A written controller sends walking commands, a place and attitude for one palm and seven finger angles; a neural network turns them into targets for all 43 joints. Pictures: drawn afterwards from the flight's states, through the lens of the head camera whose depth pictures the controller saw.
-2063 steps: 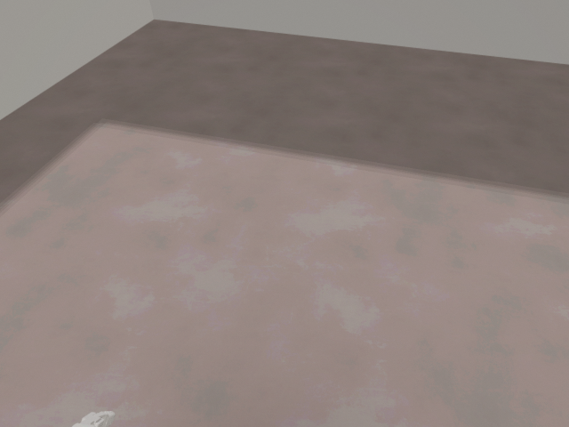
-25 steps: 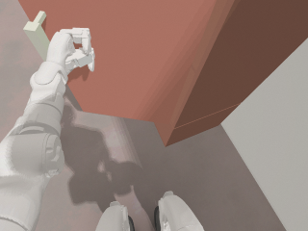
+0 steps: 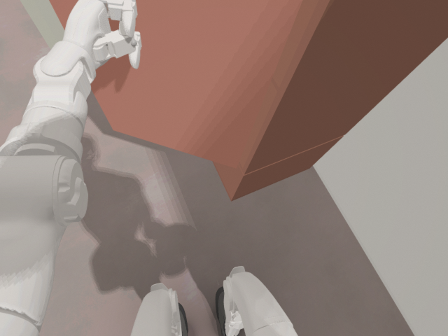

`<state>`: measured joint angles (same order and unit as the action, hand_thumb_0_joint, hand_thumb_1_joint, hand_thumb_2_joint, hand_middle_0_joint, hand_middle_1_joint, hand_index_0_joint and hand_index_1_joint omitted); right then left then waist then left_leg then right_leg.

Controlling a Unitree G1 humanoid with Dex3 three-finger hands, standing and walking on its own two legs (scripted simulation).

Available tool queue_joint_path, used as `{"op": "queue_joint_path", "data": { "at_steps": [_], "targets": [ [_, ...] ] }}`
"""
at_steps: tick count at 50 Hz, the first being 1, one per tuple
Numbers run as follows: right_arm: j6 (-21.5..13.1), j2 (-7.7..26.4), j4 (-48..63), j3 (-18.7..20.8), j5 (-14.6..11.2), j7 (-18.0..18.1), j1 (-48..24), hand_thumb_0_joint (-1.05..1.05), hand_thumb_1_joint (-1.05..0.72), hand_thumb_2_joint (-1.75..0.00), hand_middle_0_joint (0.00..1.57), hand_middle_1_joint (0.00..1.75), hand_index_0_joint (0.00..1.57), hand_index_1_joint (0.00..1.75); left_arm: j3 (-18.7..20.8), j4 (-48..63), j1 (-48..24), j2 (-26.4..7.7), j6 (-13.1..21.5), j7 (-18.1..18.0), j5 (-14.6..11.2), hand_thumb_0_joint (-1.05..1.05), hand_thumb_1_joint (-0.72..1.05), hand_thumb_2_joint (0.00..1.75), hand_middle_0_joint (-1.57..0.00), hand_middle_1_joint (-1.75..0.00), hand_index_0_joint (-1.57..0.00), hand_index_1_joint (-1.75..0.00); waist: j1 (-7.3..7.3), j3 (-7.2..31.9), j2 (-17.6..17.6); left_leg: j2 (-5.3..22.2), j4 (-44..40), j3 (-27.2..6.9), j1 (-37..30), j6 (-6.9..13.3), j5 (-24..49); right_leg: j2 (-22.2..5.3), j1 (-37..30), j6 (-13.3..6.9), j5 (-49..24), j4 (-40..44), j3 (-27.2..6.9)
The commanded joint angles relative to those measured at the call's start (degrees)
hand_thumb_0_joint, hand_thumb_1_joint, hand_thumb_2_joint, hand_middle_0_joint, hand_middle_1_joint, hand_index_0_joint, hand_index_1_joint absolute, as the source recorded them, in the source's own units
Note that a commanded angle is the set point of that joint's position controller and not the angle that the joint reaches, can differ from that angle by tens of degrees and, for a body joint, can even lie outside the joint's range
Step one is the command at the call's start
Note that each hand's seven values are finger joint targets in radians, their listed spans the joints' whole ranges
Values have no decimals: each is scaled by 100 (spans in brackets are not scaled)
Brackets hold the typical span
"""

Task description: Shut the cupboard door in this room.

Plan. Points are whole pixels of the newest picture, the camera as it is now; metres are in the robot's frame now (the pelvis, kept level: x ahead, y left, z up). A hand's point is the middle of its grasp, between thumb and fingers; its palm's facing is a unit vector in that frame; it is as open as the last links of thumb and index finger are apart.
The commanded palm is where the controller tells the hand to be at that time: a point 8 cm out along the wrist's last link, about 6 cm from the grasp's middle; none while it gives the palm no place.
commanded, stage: pull the fist back off the door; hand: left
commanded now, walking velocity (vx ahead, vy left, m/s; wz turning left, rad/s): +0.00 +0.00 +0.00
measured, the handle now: (56, 16) +0.64 +0.18 +0.10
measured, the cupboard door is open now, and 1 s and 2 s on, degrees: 49 46 46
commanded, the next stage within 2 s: draw the hand back to the body in 0.86 s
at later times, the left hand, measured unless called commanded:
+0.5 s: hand (133, 42) +0.55 +0.06 +0.12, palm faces +0.10 -0.99 -0.02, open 3.1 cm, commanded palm +0.50 +0.11 +0.10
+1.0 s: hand (144, 87) +0.49 +0.05 +0.10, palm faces +0.07 -1.00 -0.02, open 3.1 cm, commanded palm +0.45 +0.11 +0.10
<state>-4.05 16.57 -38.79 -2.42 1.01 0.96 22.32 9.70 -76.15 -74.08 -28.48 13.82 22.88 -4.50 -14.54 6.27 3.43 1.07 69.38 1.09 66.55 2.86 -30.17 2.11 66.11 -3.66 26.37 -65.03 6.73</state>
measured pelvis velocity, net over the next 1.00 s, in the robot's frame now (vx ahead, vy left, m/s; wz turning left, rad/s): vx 0.01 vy -0.01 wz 0.01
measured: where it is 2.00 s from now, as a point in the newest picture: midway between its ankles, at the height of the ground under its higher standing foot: outside the picture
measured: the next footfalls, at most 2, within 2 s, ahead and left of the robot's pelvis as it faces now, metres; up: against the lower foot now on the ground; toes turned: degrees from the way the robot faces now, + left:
none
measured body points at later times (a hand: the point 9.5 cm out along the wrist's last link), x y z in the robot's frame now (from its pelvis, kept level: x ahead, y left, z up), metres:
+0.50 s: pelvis +0.02 -0.02 +0.03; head +0.14 -0.03 +0.46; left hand +0.54 +0.11 +0.12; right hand -0.02 -0.26 -0.09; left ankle +0.01 +0.09 -0.63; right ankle +0.03 -0.09 -0.63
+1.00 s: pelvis +0.01 -0.01 +0.03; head +0.10 -0.01 +0.48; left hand +0.48 +0.10 +0.10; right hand +0.07 -0.26 -0.09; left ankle +0.01 +0.09 -0.63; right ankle +0.03 -0.09 -0.63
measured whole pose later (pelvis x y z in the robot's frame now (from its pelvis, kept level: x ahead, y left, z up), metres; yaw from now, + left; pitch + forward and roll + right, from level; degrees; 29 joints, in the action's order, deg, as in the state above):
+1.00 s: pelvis +0.01 -0.01 +0.03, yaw +1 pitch +19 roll +0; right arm 0.3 13.7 -36.6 -0.2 2.2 -2.9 17.4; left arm 9.9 -66.1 -48.6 -6.2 25.8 -12.4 -1.3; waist -7.9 8.3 2.4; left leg -0.4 58.5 3.4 50.3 2.5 -27.3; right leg 1.3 51.9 -3.3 24.9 -57.7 3.8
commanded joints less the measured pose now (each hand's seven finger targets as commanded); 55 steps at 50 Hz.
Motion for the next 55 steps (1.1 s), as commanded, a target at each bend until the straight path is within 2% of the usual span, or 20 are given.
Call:
{"op": "queue_joint_path", "data": {
  "at_steps": [1, 3, 5, 8, 11, 14, 17, 23, 26, 29, 33, 35, 38, 40, 43, 45, 47, 49, 53, 55],
  "targets": [
    [-55, 916, 329, 308, 103, -132, 1476, 0, -90, -90, 20, 30, 20, 30, 1148, 977, -2776, -591, 201, -1563, -299, 0, 90, 90, -130, -150, -130, -150, -162, 3206, 670, 32, -637, -683, -2007, -80, 2109, 25, -1354, 175, -1520, 814, -599],
    [-47, 851, 391, 384, 203, -290, 1538, 0, -90, -90, 20, 30, 20, 30, 1197, 1169, -2420, -140, 301, -2212, -235, 0, 90, 90, -130, -150, -130, -150, -109, 3414, 374, 33, -636, -668, -2105, -96, 2387, 11, -1499, 226, -1839, 743, -563],
    [-10, 790, 473, 451, 329, -477, 1580, 0, -90, -90, 20, 30, 20, 30, 1211, 1728, -2223, 74, 636, -2998, 31, 0, 90, 90, -130, -150, -130, -150, 60, 3786, 569, -5, -625, -566, -2275, -141, 2710, 7, -1730, 249, -2264, 719, -580],
    [30, 762, 330, 561, 478, -704, 1687, 0, -90, -90, 20, 30, 20, 30, 755, 2208, -2211, 289, 1287, -3775, 886, 0, 90, 90, -130, -150, -130, -150, 7, 3954, 646, 35, -552, -589, -2611, -177, 2993, 35, -1565, 271, -2451, 640, -549],
    [170, 812, 234, 662, 437, -746, 1751, 0, -90, -90, 20, 30, 20, 30, 548, 2288, -2345, 179, 1471, -3698, 1168, 0, 90, 90, -130, -150, -130, -150, -81, 3939, 498, -36, -736, -468, -2614, -119, 2660, 32, -2081, 289, -2476, 897, -655],
    [270, 814, 231, 628, 315, -627, 1651, 0, -90, -90, 20, 30, 20, 30, 657, 1967, -2420, 53, 1310, -3422, 865, 0, 90, 90, -130, -150, -130, -150, -127, 3686, 250, -118, -972, -373, -2316, -78, 2114, 20, -2567, 316, -2307, 1176, -763],
    [279, 786, 329, 549, 250, -500, 1561, 0, -90, -90, 20, 30, 20, 30, 1246, 1843, -1986, -428, 1256, -3324, 528, 0, 90, 90, -130, -150, -130, -150, 127, 3465, -10, -190, -1169, -230, -1851, -45, 1822, -19, -3268, 315, -2319, 1370, -942],
    [234, 649, 439, 554, 254, -569, 1381, 0, -90, -90, 20, 30, 20, 30, 934, 1570, -93, 272, 1672, -3215, 579, 0, 90, 90, -130, -150, -130, -150, 438, 2952, -282, -198, -1308, -105, -1879, -71, 2265, -31, -3417, 298, -3047, 1302, -864],
    [313, 667, 531, 608, 182, -610, 1279, 0, -90, -90, 20, 30, 20, 30, 572, 1476, 593, 771, 1540, -3048, 521, 0, 90, 90, -130, -150, -130, -150, 492, 2498, -543, -252, -1433, 10, -1675, -74, 1977, -66, -3579, 326, -3003, 1506, -955],
    [352, 680, 546, 636, 112, -564, 1130, 0, -90, -90, 20, 30, 20, 30, 355, 1689, 323, 1088, 1466, -2918, 277, 0, 90, 90, -130, -150, -130, -150, 372, 2169, -768, -283, -1467, 21, -1671, -59, 1607, -120, -3442, 366, -2506, 1738, -1053],
    [271, 606, 504, 680, 108, -463, 867, 0, -90, -90, 20, 30, 20, 30, 159, 2965, -363, 1232, 1995, -2965, 58, 0, 90, 90, -130, -150, -130, -150, 412, 2724, -206, -274, -1438, -35, -2372, -49, 1805, -119, -3348, 321, -2524, 1624, -989],
    [189, 565, 423, 716, 137, -456, 789, 0, -90, -90, 20, 30, 20, 30, -168, 3611, -768, 1448, 2352, -3039, 145, 0, 90, 90, -130, -150, -130, -150, 372, 3170, 314, -216, -1399, -156, -3053, -89, 2088, -100, -3004, 283, -2551, 1422, -833],
    [143, 583, 305, 761, 155, -451, 700, 0, -90, -90, 20, 30, 20, 30, -396, 3880, -332, 1563, 2548, -3158, 324, 0, 90, 90, -130, -150, -130, -150, 471, 3627, 631, -129, -1326, -304, -3828, -170, 2790, -77, -2632, 241, -2754, 1181, -653],
    [193, 570, 248, 730, 149, -466, 616, 0, -90, -90, 20, 30, 20, 30, -606, 3219, 84, 1851, 2300, -3244, 415, 0, 90, 90, -130, -150, -130, -150, 373, 3025, 222, -113, -1393, -288, -3561, -172, 2556, -72, -2444, 282, -2532, 1281, -580],
    [350, 621, 312, 661, 110, -423, 565, 0, -90, -90, 20, 30, 20, 30, -265, 2118, 509, 1603, 1736, -3441, 501, 0, 90, 90, -130, -150, -130, -150, 401, 2142, -489, -197, -1626, -190, -2639, -114, 1756, -75, -2626, 326, -2062, 1511, -632],
    [409, 625, 429, 607, 94, -376, 479, 0, -90, -90, 20, 30, 20, 30, -41, 1911, 398, 1483, 1477, -3552, 418, 0, 90, 90, -130, -150, -130, -150, 429, 1929, -716, -256, -1750, -142, -2265, -90, 1387, -97, -2879, 325, -1802, 1655, -700],
    [402, 628, 551, 571, 105, -336, 392, 0, -90, -90, 20, 30, 20, 30, 300, 1970, 428, 1290, 1474, -3613, 252, 0, 90, 90, -130, -150, -130, -150, 570, 2057, -862, -274, -1769, -131, -2199, -83, 1422, -95, -3131, 302, -1846, 1670, -744],
    [345, 569, 571, 547, 142, -338, 321, 0, -90, -90, 20, 30, 20, 30, 199, 2235, 119, 1434, 1701, -3599, 206, 0, 90, 90, -130, -150, -130, -150, 526, 2251, -790, -261, -1680, -137, -2259, -80, 1538, -99, -3096, 304, -2012, 1560, -758],
    [274, 553, 765, 606, 173, -389, 260, 0, -90, -90, 20, 30, 20, 30, 404, 3406, 835, 990, 2308, -3450, 389, 0, 90, 90, -130, -150, -130, -150, 990, 3366, -218, -218, -1683, -109, -3042, -133, 2312, -87, -3545, 241, -2689, 1306, -757],
    [311, 543, 828, 616, 117, -391, 271, 0, -90, -90, 20, 30, 20, 30, 281, 3684, 1432, 986, 2209, -3304, 463, 0, 90, 90, -130, -150, -130, -150, 1056, 3338, -275, -187, -1799, -63, -3181, -137, 2448, -77, -3770, 245, -2847, 1419, -748]
  ]
}}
